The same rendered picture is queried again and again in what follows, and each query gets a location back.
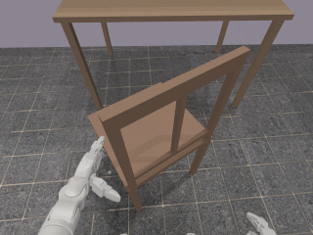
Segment right robot hand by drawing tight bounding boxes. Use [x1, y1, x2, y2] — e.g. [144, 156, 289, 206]
[246, 212, 277, 235]

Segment left robot forearm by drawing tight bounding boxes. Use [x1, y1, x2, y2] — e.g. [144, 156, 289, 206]
[38, 176, 90, 235]

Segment table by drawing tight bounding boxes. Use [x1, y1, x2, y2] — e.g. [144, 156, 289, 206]
[52, 0, 294, 110]

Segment left robot hand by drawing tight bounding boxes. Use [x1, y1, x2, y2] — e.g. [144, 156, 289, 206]
[74, 136, 121, 203]

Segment chair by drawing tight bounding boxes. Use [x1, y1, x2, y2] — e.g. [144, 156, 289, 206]
[87, 45, 250, 212]

